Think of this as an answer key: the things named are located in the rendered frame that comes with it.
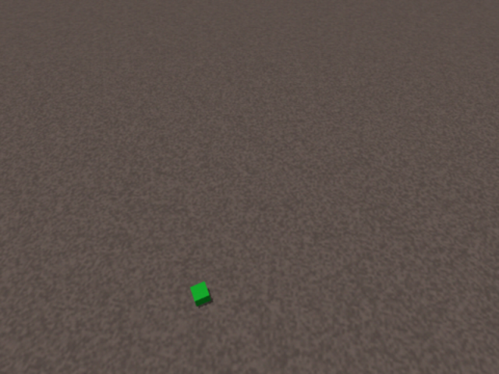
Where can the cube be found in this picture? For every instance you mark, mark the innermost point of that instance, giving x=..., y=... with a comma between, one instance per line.
x=200, y=293

